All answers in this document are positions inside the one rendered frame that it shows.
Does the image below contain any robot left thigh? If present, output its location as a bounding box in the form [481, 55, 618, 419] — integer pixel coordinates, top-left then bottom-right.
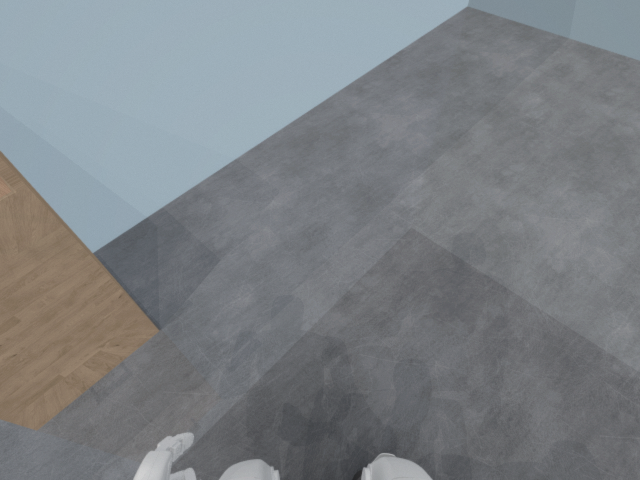
[219, 459, 280, 480]

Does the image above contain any cabinet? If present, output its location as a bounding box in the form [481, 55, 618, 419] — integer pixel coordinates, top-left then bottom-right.
[0, 151, 159, 431]

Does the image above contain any left robot hand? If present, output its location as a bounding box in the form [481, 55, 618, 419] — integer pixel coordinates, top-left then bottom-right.
[133, 432, 196, 480]

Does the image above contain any robot right shin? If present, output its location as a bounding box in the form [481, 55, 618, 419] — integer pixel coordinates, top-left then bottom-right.
[371, 453, 396, 464]

